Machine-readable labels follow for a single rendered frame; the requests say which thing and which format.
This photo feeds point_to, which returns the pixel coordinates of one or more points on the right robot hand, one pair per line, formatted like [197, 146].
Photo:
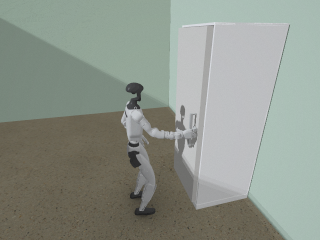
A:
[188, 133]

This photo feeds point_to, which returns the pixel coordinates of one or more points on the right robot foot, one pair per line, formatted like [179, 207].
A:
[146, 211]

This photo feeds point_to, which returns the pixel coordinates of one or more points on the fridge door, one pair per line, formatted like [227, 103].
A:
[193, 62]

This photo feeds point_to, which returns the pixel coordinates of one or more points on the handle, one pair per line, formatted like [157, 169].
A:
[190, 127]

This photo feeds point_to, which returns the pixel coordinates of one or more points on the right robot upper arm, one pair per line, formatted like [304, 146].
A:
[139, 118]

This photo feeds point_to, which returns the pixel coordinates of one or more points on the left robot thigh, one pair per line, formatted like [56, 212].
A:
[144, 153]

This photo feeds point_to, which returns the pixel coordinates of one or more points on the left robot upper arm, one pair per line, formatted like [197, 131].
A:
[123, 119]

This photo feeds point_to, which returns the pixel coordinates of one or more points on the robot right forearm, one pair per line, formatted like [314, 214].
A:
[167, 135]

